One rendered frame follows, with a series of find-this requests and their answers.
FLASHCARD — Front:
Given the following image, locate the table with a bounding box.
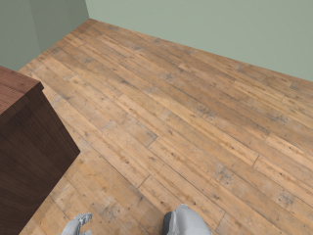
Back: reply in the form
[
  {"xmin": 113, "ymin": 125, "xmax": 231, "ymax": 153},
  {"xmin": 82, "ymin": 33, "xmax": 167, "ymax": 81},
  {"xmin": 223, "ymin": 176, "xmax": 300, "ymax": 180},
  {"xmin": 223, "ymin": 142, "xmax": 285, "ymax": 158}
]
[{"xmin": 0, "ymin": 66, "xmax": 81, "ymax": 235}]

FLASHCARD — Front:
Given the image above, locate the right robot thigh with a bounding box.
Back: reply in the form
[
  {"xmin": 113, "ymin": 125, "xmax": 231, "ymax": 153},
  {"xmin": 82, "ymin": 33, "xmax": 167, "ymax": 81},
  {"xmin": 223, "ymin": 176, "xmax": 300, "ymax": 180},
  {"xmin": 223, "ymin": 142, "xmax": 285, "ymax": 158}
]
[{"xmin": 170, "ymin": 208, "xmax": 212, "ymax": 235}]

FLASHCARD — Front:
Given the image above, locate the right robot shin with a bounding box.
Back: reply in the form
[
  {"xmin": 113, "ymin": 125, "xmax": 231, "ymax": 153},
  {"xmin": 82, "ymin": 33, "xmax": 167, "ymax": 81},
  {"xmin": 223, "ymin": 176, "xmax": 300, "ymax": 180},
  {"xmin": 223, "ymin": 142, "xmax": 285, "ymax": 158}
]
[{"xmin": 166, "ymin": 204, "xmax": 189, "ymax": 235}]

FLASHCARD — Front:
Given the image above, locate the robot left hand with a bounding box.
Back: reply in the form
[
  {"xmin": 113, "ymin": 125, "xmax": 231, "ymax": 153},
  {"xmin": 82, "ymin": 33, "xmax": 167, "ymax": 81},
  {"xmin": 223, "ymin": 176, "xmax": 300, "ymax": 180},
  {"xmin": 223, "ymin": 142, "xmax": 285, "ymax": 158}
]
[{"xmin": 61, "ymin": 212, "xmax": 93, "ymax": 235}]

